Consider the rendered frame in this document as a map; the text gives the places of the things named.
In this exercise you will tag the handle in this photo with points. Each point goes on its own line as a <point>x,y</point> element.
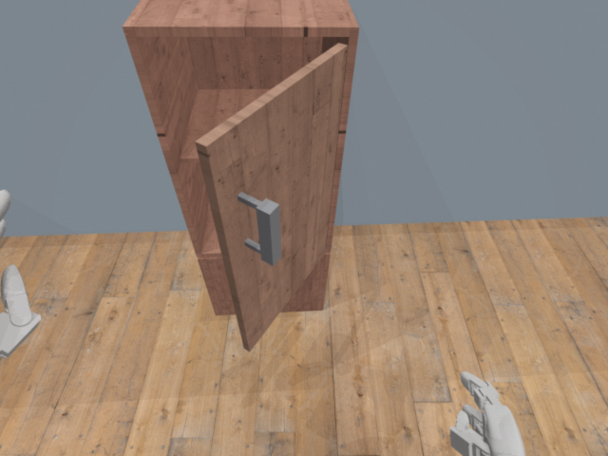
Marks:
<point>268,224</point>

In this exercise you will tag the robot right hand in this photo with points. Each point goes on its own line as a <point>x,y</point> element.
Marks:
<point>496,432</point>

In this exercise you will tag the cupboard door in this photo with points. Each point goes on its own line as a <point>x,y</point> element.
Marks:
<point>280,147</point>

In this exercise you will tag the robot left hand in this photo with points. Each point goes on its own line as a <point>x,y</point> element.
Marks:
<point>18,321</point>

